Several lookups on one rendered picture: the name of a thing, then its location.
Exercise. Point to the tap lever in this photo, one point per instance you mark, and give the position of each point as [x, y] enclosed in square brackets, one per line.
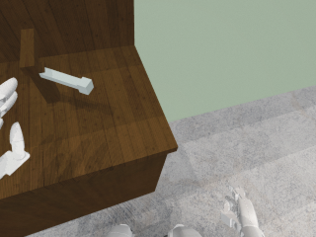
[84, 85]

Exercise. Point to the right robot hand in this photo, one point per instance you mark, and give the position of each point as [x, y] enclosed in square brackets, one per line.
[243, 213]

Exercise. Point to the right robot shin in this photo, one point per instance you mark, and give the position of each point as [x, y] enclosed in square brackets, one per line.
[179, 225]

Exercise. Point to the robot left thigh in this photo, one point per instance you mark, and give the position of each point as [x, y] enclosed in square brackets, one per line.
[120, 231]

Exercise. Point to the robot right forearm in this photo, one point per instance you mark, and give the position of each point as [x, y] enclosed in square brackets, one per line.
[251, 231]

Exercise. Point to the left robot hand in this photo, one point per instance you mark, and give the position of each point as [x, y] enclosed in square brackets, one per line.
[11, 160]

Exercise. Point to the counter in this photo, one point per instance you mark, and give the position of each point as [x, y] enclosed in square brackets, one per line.
[87, 152]

